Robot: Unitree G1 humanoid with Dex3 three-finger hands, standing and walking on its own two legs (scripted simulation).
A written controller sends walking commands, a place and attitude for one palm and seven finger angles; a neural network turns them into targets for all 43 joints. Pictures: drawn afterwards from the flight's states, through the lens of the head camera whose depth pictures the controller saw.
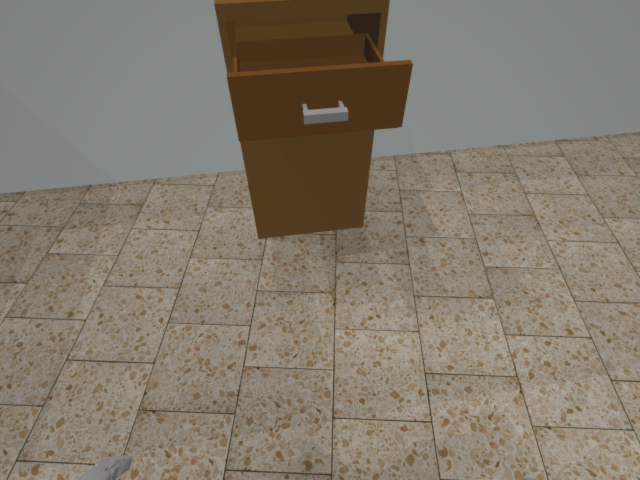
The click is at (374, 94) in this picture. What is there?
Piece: drawer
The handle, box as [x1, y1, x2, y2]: [302, 101, 348, 123]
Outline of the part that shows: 348,112 341,101 338,101 338,106 336,108 308,110 306,104 302,104 304,123 347,120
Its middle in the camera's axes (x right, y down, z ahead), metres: +0.01 -0.29 +0.88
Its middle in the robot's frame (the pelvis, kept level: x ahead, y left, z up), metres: +0.86 +0.04 +0.01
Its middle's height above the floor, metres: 0.78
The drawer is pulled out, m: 0.30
